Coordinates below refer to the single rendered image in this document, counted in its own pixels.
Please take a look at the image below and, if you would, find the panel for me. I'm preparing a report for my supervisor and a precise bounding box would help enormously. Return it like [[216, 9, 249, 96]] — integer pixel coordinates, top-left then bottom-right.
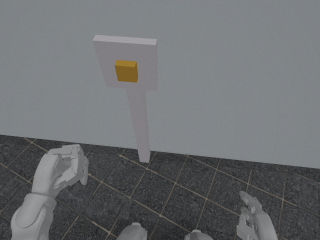
[[92, 35, 158, 163]]

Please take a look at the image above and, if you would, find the robot left hand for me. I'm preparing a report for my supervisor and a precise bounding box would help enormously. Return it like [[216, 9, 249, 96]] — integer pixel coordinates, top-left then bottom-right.
[[31, 144, 89, 199]]

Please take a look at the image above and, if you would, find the robot left thigh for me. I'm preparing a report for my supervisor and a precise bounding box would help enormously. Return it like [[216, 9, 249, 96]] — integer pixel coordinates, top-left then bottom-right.
[[116, 225, 147, 240]]

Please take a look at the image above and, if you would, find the left robot shin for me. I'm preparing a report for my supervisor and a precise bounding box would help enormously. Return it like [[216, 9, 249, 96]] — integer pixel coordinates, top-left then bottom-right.
[[131, 222, 141, 226]]

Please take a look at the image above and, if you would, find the left robot forearm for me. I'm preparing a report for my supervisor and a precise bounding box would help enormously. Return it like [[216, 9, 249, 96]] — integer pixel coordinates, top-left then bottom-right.
[[10, 192, 57, 240]]

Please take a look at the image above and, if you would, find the robot right hand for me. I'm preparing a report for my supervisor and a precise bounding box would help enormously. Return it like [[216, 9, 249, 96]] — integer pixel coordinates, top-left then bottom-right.
[[236, 191, 278, 240]]

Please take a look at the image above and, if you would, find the button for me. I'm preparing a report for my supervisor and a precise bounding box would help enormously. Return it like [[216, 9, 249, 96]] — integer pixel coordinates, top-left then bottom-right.
[[114, 60, 138, 83]]

